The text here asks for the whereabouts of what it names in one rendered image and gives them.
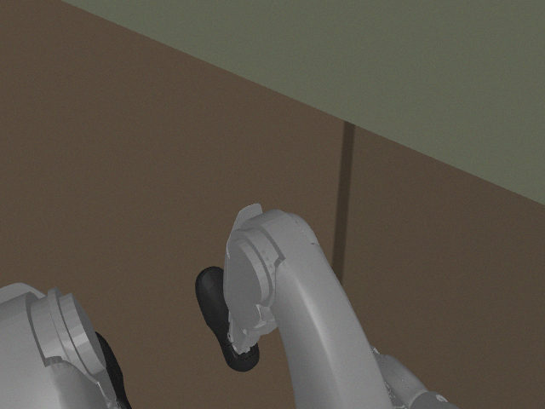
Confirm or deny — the right robot hand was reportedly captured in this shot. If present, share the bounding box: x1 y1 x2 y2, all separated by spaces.
370 345 428 409

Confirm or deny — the left robot foot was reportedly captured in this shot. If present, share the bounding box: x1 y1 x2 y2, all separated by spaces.
95 332 132 409

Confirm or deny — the right robot arm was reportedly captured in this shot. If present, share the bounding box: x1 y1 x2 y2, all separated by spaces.
410 391 460 409

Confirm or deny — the right robot foot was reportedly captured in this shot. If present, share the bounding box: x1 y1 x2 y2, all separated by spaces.
195 267 260 372

